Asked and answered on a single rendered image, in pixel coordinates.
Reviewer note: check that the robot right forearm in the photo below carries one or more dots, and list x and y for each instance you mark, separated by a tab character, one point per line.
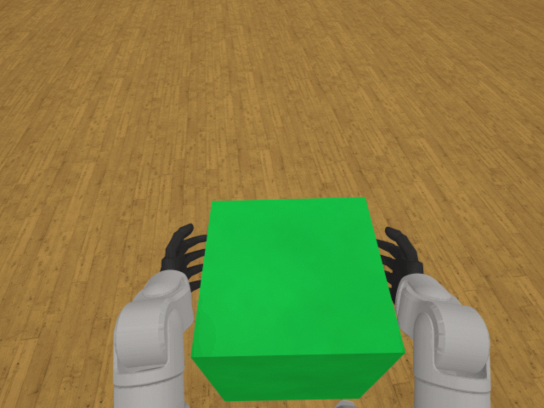
451	345

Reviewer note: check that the robot left hand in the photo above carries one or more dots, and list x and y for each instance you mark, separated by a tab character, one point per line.
176	259

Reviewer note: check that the robot right hand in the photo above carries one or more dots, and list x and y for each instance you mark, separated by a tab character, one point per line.
405	262

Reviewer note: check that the carton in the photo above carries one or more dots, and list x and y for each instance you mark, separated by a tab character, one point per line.
294	302

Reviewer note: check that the robot left forearm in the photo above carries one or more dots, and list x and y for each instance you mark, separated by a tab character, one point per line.
148	344

